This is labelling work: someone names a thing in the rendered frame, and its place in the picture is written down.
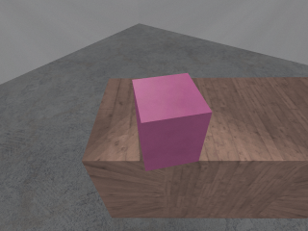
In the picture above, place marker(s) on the pedestal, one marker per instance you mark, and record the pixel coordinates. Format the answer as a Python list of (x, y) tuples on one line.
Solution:
[(253, 162)]

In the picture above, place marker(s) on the carton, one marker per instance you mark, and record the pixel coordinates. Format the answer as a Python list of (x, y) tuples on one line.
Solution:
[(172, 119)]

